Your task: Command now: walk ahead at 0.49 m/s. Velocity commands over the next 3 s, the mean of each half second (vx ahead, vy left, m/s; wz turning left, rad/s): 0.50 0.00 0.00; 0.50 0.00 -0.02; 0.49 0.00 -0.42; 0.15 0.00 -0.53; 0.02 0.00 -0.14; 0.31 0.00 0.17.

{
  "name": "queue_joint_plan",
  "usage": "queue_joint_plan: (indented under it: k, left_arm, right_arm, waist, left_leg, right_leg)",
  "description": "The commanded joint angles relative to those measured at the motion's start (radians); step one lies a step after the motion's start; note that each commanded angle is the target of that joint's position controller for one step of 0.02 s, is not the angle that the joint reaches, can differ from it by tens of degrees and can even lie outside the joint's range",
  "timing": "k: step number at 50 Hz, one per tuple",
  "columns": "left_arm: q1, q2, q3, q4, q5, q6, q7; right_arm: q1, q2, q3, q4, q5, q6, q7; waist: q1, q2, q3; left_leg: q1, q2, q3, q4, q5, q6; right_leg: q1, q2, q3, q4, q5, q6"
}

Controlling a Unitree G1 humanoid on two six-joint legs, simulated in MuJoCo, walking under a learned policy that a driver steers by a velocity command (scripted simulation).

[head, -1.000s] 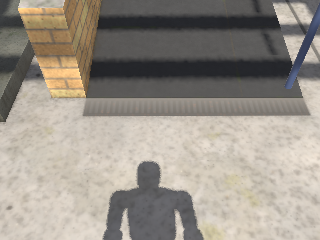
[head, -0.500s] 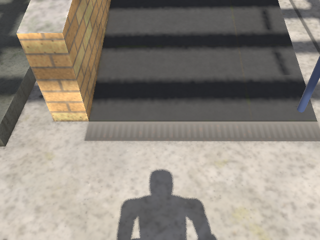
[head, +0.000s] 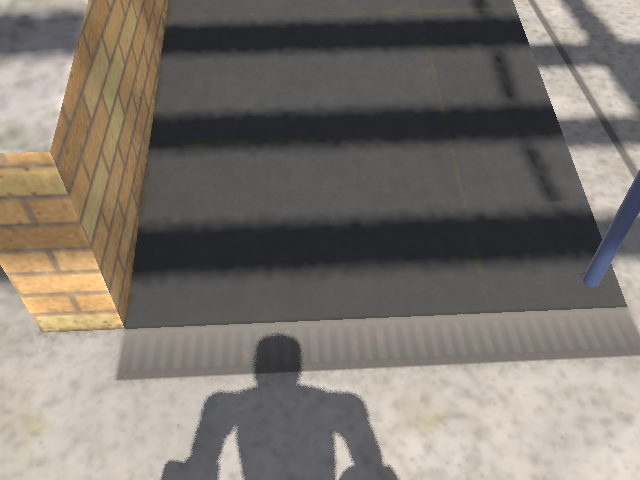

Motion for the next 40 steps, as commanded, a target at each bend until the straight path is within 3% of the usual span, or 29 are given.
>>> queue_joint_plan:
  k: [1,5,10,12,13,14,15,16,17,18,19,20,21,23,25,28,32,36,38,40]
  left_arm:
    - [0.034,0.046,0.013,-0.042,0.013,0.003,0.007]
    - [-0.129,0.029,0.006,-0.085,0.003,-0.008,-0.006]
    - [-0.25,0.044,0.003,-0.134,-0.01,-0.017,-0.036]
    - [-0.227,0.065,0.01,-0.14,-0.011,-0.027,-0.047]
    - [-0.171,0.084,0.02,-0.129,-0.01,-0.031,-0.048]
    - [-0.04,0.121,0.042,-0.089,-0.008,-0.033,-0.045]
    - [0.166,0.195,0.069,-0.038,-0.001,-0.035,-0.037]
    - [0.297,0.31,0.098,-0.012,0.015,-0.026,-0.035]
    - [0.31,0.227,0.075,-0.007,0.012,-0.025,-0.039]
    - [0.214,0.166,0.054,-0.024,0.006,-0.027,-0.039]
    - [0.113,0.129,0.04,-0.049,0.005,-0.025,-0.039]
    - [0.047,0.097,0.03,-0.059,0.008,-0.023,-0.044]
    - [0.017,0.073,0.022,-0.059,0.014,-0.026,-0.048]
    - [0.036,0.076,0.024,-0.037,0.017,-0.03,-0.053]
    - [0.071,0.106,0.032,-0.013,0.018,-0.033,-0.045]
    - [0.122,0.113,0.033,0.011,0.014,-0.024,-0.027]
    - [0.177,0.131,0.034,0.036,0.005,-0.017,-0.015]
    - [0.24,0.137,0.039,0.075,-0.002,-0.003,-0.01]
    - [0.241,0.144,0.045,0.086,-0.005,0.007,-0.004]
    - [0.218,0.158,0.051,0.085,-0.006,0.015,-0.001]
  right_arm:
    - [-0.041,-0.132,-0.021,-0.055,0.002,-0.018,-0.02]
    - [0.041,-0.16,-0.026,-0.038,0.018,-0.005,-0.035]
    - [0.114,-0.17,-0.032,-0.004,0.027,0.017,-0.037]
    - [0.105,-0.182,-0.038,-0.003,0.027,0.028,-0.04]
    - [0.085,-0.189,-0.039,-0.007,0.026,0.033,-0.041]
    - [0.066,-0.176,-0.034,-0.013,0.021,0.038,-0.04]
    - [0.056,-0.136,-0.017,-0.035,0.007,0.038,-0.039]
    - [0.16,-0.018,0.02,-0.053,0.004,0.016,-0.03]
    - [0.159,-0.062,0.013,-0.036,0.021,-0.012,-0.024]
    - [0.064,-0.158,-0.013,-0.063,0.048,-0.027,-0.02]
    - [-0.002,-0.164,-0.015,-0.081,0.048,-0.028,-0.024]
    - [-0.035,-0.149,-0.019,-0.085,0.034,-0.021,-0.031]
    - [-0.027,-0.135,-0.025,-0.083,0.024,-0.007,-0.036]
    - [0.011,-0.087,-0.021,-0.073,0.02,0.019,-0.038]
    - [-0.025,-0.089,-0.026,-0.09,0.016,0.029,-0.042]
    - [-0.143,-0.085,-0.029,-0.13,0.009,0.027,-0.041]
    - [-0.287,-0.065,-0.021,-0.17,0.016,0.019,-0.028]
    - [-0.393,-0.07,-0.016,-0.209,0.025,0.011,-0.009]
    - [-0.414,-0.078,-0.017,-0.227,0.026,0.003,0.004]
    - [-0.373,-0.102,-0.026,-0.224,0.026,-0.003,0.01]
  waist:
    - [0.047,0.074,0.055]
    - [-0.013,0.076,0.054]
    - [-0.048,0.091,0.081]
    - [-0.022,0.104,0.067]
    - [0.016,0.116,0.037]
    - [0.083,0.107,-0.038]
    - [0.16,0.05,-0.185]
    - [0.142,-0.203,-0.33]
    - [0.15,-0.218,-0.392]
    - [0.13,-0.147,-0.236]
    - [0.1,-0.073,-0.152]
    - [0.071,-0.019,-0.085]
    - [0.038,-0.03,-0.052]
    - [0.01,-0.038,-0.035]
    - [0.005,-0.022,-0.007]
    - [0.03,-0.017,0.021]
    - [0.074,-0.019,0.05]
    - [0.102,-0.021,0.09]
    - [0.093,-0.023,0.095]
    - [0.059,-0.039,0.062]
  left_leg:
    - [-0.107,0.279,-0.207,-0.205,0.072,0.171]
    - [-0.018,0.264,-0.159,-0.187,0.086,0.126]
    - [0.146,0.328,-0.18,-0.114,0.061,0.112]
    - [0.192,0.353,-0.195,-0.059,0.112,0.097]
    - [0.191,0.345,-0.184,0.005,0.232,0.083]
    - [0.17,0.296,-0.142,0.16,0.397,0.059]
    - [0.022,0.234,-0.084,0.436,0.355,0.024]
    - [-0.406,0.062,-0.013,0.845,-0.038,-0.058]
    - [-0.549,0.047,-0.169,1.006,-0.418,-0.047]
    - [-0.633,0.112,-0.183,1.061,-0.359,-0.024]
    - [-0.61,0.169,-0.154,1.028,-0.259,-0.018]
    - [-0.57,0.202,-0.138,0.961,-0.188,-0.023]
    - [-0.508,0.231,-0.141,0.901,-0.141,-0.027]
    - [-0.448,0.235,-0.124,0.856,-0.096,-0.041]
    - [-0.492,0.241,-0.122,0.793,-0.033,-0.058]
    - [-0.567,0.238,-0.114,0.618,0.103,-0.074]
    - [-0.522,0.203,-0.079,0.389,0.242,-0.072]
    - [-0.55,0.186,-0.077,0.282,0.207,-0.055]
    - [-0.548,0.18,-0.078,0.249,0.147,-0.033]
    - [-0.448,0.152,-0.055,0.225,0.074,-0.009]
  right_leg:
    - [-0.019,-0.042,0.001,-0.143,0.162,0.027]
    - [0.014,0.004,-0.038,-0.432,0.307,0.035]
    - [0.009,0.033,-0.043,-0.582,0.216,0.016]
    - [0.064,0.05,-0.052,-0.624,0.136,-0.012]
    - [0.156,0.074,-0.074,-0.643,0.109,-0.029]
    - [0.329,0.108,-0.1,-0.665,0.102,-0.055]
    - [0.627,0.013,0.006,-0.637,0.126,-0.113]
    - [1.033,-0.236,0.445,-0.699,0.016,-0.272]
    - [1.073,-0.284,0.692,-0.834,-0.072,-0.305]
    - [0.946,-0.251,0.547,-0.842,-0.075,-0.245]
    - [0.797,-0.209,0.397,-0.86,0.001,-0.209]
    - [0.663,-0.164,0.298,-0.9,0.072,-0.192]
    - [0.575,-0.124,0.221,-0.936,0.114,-0.171]
    - [0.505,-0.094,0.148,-0.977,0.203,-0.18]
    - [0.495,-0.091,0.102,-1.003,0.273,-0.193]
    - [0.538,-0.08,0.054,-1.014,0.32,-0.179]
    - [0.565,-0.062,0.006,-1.034,0.258,-0.154]
    - [0.689,-0.108,0.01,-1.002,0.245,-0.151]
    - [0.748,-0.136,0.016,-0.962,0.287,-0.141]
    - [0.771,-0.142,0.01,-0.897,0.426,-0.124]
